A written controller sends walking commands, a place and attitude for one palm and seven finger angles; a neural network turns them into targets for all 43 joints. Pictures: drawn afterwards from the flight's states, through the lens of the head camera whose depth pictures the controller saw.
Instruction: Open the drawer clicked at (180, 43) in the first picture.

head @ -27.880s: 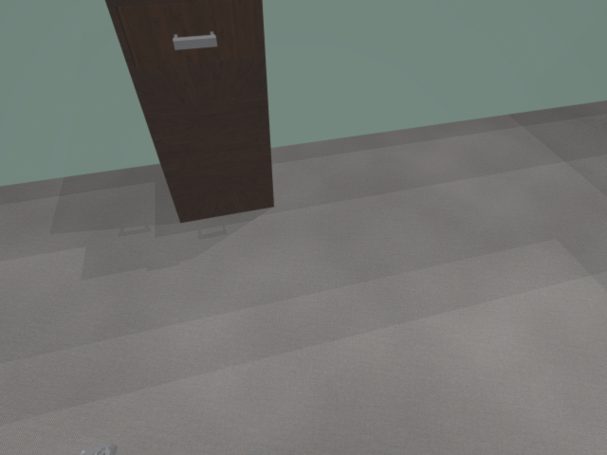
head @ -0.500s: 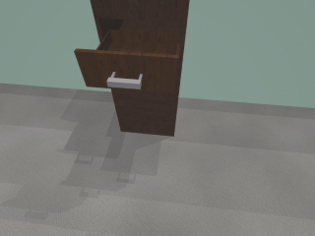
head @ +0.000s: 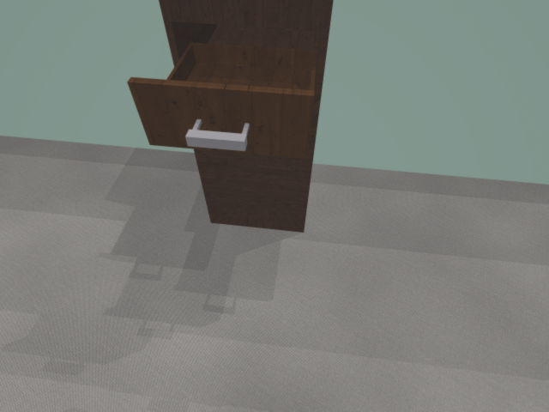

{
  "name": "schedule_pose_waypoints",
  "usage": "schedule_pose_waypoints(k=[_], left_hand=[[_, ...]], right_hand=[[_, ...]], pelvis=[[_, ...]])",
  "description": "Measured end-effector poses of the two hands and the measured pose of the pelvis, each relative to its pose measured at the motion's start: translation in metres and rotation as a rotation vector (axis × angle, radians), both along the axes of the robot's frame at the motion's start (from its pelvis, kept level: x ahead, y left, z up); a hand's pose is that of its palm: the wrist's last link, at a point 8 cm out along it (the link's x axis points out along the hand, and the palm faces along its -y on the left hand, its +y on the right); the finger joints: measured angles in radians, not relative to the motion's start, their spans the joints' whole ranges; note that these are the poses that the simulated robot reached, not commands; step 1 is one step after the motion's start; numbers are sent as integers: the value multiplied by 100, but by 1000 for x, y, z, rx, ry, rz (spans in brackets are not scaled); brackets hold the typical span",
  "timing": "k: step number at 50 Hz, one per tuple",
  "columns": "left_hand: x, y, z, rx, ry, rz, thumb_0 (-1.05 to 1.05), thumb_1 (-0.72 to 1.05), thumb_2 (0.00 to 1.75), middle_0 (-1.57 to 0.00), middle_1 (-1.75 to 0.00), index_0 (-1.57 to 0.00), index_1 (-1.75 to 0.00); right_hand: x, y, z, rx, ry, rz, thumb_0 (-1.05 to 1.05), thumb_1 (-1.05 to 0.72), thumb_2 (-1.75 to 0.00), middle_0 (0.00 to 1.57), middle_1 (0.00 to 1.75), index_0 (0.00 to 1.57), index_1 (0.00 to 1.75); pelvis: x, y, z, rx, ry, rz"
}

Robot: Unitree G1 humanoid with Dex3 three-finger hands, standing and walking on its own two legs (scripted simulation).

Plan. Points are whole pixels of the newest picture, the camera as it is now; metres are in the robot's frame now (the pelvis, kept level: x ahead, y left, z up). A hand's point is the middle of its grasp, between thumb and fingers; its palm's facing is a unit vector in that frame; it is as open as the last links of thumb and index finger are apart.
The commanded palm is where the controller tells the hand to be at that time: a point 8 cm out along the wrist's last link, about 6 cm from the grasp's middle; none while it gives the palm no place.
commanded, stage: look to check the result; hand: left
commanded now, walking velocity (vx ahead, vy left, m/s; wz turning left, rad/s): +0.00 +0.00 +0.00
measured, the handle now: (219, 133) +0.64 +0.16 +0.02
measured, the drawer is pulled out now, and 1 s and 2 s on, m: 0.30 0.30 0.30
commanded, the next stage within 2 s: stand and wait in 0.14 s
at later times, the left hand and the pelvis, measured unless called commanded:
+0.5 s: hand out of the picture +0.02 +0.18 -0.18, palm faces +0.02 -0.98 -0.21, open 7.4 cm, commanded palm none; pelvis +0.01 +0.00 +0.00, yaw +0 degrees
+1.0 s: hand out of the picture +0.02 +0.17 -0.18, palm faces +0.02 -0.98 -0.21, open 7.4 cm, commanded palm none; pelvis +0.01 +0.00 +0.00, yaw +0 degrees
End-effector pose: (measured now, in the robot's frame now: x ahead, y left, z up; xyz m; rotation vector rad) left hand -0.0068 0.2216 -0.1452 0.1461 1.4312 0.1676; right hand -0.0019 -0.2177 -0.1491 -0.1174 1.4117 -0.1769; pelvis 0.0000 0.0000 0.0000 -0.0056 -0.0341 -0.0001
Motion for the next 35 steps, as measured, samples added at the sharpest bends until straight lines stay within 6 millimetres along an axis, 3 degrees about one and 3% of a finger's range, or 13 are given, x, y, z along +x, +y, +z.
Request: schedule_pose_waypoints(k=[19,35], left_hand=[[21,5,1,6,-31,-16,0,91,90,-20,-30,-20,-30],[25,6,2,11,-24,-17,0,91,90,-20,-30,-20,-30]], right_hand=[[3,1,1,-1,8,-1,0,-91,-90,20,30,20,30],[9,-1,0,-2,9,2,0,-91,-90,20,30,20,30]], pelvis=[[4,1,0,1,4,-1],[7,0,1,2,9,-2]])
